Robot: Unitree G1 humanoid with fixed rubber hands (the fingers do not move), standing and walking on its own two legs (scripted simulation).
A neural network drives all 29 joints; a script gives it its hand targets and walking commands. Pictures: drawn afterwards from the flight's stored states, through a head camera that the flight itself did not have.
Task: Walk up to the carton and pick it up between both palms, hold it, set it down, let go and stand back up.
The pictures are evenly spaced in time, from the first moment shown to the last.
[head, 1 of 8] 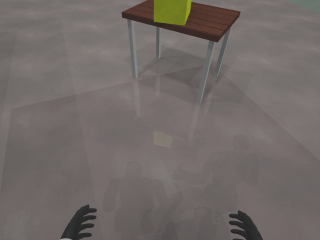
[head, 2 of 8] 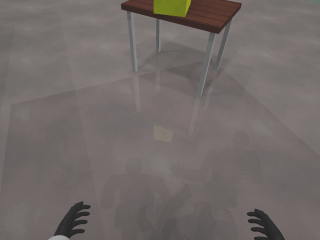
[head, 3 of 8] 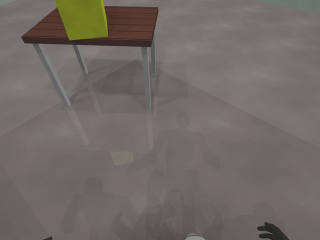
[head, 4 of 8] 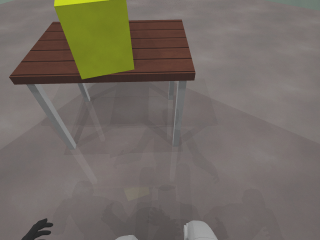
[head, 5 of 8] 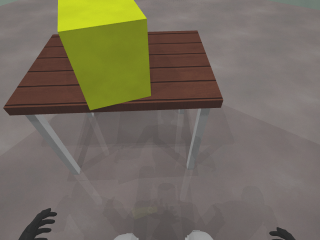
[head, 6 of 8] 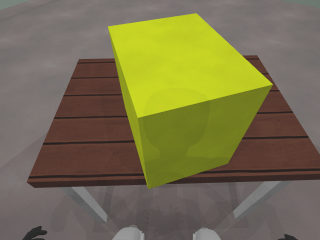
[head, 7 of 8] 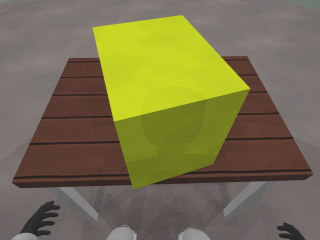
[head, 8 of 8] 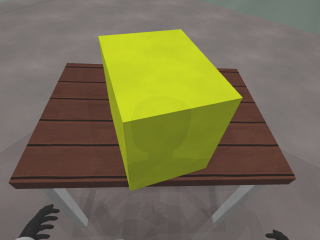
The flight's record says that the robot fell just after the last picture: no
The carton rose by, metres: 0.00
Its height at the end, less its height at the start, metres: +0.00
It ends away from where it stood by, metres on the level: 0.00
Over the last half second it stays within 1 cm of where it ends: yes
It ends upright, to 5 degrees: yes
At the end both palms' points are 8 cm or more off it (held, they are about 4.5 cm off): yes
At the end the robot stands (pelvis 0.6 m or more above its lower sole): yes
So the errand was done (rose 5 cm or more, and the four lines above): no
